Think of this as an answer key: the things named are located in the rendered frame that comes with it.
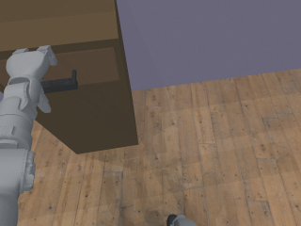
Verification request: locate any right robot foot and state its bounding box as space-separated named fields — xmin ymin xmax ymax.
xmin=166 ymin=214 xmax=176 ymax=226

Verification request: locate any robot right shin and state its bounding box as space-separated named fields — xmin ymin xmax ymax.
xmin=172 ymin=215 xmax=186 ymax=222

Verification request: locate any drawer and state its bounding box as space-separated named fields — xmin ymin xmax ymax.
xmin=0 ymin=47 xmax=119 ymax=87

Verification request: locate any cabinet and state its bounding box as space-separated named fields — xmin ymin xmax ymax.
xmin=0 ymin=0 xmax=138 ymax=154

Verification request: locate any robot left upper arm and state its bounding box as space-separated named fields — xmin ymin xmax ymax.
xmin=0 ymin=149 xmax=36 ymax=226

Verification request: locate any handle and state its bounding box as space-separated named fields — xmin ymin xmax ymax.
xmin=40 ymin=70 xmax=78 ymax=94

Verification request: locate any robot left hand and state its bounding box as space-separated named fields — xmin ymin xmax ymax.
xmin=6 ymin=45 xmax=57 ymax=113

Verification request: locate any robot left forearm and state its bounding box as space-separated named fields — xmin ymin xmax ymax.
xmin=0 ymin=74 xmax=41 ymax=152

